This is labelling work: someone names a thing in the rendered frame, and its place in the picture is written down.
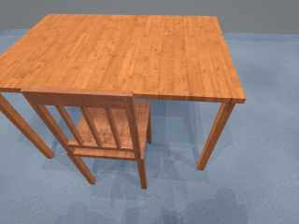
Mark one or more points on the table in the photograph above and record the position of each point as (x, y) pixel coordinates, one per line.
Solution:
(158, 57)

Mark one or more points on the chair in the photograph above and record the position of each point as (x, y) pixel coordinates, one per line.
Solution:
(113, 125)

